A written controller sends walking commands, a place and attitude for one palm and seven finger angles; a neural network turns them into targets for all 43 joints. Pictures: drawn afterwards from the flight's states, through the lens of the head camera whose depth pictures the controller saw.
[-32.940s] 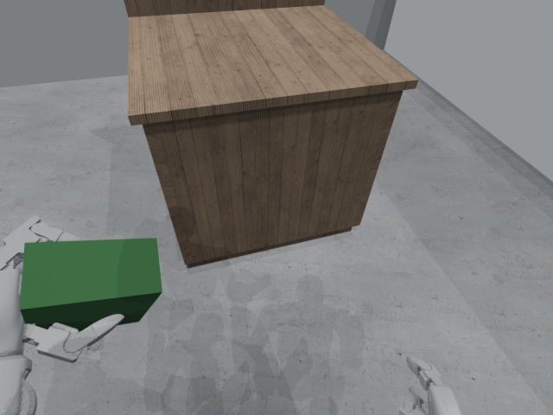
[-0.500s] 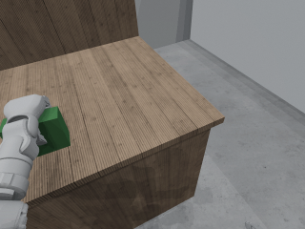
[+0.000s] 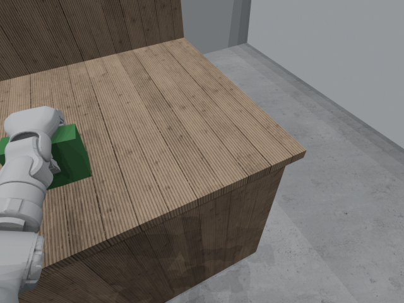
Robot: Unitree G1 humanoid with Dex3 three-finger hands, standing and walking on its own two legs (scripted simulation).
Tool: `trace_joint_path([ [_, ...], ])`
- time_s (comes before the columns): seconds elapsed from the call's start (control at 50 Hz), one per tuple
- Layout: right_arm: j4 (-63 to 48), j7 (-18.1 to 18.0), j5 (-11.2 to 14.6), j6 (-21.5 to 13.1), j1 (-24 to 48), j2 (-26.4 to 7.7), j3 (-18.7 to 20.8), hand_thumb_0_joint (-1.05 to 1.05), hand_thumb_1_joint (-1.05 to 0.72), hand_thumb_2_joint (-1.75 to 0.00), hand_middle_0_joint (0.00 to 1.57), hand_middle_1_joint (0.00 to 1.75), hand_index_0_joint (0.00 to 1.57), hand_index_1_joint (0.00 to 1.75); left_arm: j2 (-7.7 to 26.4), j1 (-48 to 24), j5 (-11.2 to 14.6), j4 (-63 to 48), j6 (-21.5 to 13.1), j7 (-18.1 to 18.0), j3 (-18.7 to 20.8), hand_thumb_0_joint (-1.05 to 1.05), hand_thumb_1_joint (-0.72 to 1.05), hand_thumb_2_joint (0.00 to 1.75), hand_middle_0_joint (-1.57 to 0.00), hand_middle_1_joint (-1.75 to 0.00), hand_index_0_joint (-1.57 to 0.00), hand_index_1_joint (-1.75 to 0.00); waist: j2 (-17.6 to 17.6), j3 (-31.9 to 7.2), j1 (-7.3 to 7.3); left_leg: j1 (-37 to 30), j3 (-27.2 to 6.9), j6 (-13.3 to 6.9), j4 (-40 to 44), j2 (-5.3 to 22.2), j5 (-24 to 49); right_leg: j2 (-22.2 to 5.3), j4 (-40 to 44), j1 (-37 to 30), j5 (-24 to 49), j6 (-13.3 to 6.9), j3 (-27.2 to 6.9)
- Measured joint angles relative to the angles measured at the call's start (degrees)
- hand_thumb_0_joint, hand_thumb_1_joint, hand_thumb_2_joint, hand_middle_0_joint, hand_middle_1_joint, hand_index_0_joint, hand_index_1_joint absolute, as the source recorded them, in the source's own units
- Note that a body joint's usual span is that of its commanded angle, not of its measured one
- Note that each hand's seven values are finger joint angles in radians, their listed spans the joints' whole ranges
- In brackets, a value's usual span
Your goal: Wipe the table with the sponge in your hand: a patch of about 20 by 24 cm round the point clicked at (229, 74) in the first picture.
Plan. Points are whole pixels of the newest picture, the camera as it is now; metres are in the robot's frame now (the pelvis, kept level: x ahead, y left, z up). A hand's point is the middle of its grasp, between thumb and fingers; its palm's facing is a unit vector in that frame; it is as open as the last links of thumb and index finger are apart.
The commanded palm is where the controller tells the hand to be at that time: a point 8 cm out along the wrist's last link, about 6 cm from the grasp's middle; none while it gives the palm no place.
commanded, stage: wipe forward along the middle lane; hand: left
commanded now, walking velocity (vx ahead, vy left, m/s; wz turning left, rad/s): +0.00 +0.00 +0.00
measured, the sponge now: (53, 165) +0.38 +0.35 +0.07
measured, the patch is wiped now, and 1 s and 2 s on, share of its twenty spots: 1.00 1.00 1.00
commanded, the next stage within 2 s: slide back across to the first lane in 0.26 s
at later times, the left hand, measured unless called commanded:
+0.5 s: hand (44, 130) +0.43 +0.37 +0.12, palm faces -0.11 -0.01 -0.99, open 10.1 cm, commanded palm +0.41 +0.37 +0.16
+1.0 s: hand (7, 137) +0.40 +0.43 +0.14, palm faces -0.14 -0.03 -0.99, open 10.2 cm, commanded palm +0.38 +0.42 +0.18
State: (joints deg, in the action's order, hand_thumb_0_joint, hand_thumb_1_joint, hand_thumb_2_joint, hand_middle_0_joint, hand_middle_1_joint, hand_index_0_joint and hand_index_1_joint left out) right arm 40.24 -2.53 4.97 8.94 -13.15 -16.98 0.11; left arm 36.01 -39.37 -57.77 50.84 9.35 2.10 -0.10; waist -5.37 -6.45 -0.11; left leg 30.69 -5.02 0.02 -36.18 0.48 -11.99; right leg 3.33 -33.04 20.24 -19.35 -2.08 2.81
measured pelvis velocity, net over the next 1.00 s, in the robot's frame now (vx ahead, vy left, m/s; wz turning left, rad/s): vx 0.03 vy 0.02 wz -0.01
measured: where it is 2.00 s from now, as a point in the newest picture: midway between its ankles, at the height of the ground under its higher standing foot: outside the picture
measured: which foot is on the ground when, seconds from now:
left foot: down 0.00-1.00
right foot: down 0.00-1.00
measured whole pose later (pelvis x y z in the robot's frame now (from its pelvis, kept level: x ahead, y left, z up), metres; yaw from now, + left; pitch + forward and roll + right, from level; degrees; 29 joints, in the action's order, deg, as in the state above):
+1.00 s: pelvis +0.03 +0.02 +0.01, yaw +0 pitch +8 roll -3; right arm 38.0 -1.9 4.2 9.5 -13.1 -17.0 -0.1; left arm 44.6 -38.1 -59.7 52.4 5.8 5.8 8.0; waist -3.9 -5.4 0.7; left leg 28.2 -3.8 -1.7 -34.3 -0.6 -13.5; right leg 2.1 -26.8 15.9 -18.5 -0.3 1.6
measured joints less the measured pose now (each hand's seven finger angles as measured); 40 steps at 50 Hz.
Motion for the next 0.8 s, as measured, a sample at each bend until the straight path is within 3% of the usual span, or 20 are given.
trace_joint_path([
  [0.42, 0.8, 0.5, -0.8, -0.6, -3.0, 0.7, 0.1, 0.01, -0.91, -0.9, 0.2, 0.3, 0.2, 0.3, 2.5, -9.7, -2.6, 9.0, -0.5, -0.9, 0.1, 0.01, -0.55, 1.09, -0.75, -1.33, -0.76, -1.33, 1.2, 0.0, 2.2, 4.1, 1.1, -1.4, -1.2, -0.7, -0.2, -0.9, 0.1, 3.6, 0.5, 1.6, -1.0],
  [0.66, 0.1, 0.9, -0.8, 0.3, -3.9, 0.8, 0.1, 0.01, -0.91, -0.9, 0.2, 0.3, 0.2, 0.3, 3.3, -4.1, -2.2, 5.5, -1.5, -1.4, 4.0, 0.01, -0.54, 1.09, -0.73, -1.35, -0.75, -1.34, 1.2, -0.4, 2.64, 1.2, 2.2, -1.9, 0.1, -0.6, -0.9, -0.9, 2.7, 0.4, 0.9, 1.9, -2.1],
  [0.8, -0.9, 0.9, -0.6, 0.1, -2.1, 0.6, 0.1, 0.01, -0.91, -0.9, 0.2, 0.3, 0.2, 0.3, 4.2, -1.4, -2.0, 2.5, -1.1, -0.5, 5.3, 0.0, -0.53, 1.09, -0.72, -1.35, -0.74, -1.35, 1.0, 0.3, 1.93, -0.7, 2.2, -2.0, 1.3, -0.8, -0.9, -1.2, 4.4, -1.6, 1.1, 1.9, -2.1],
])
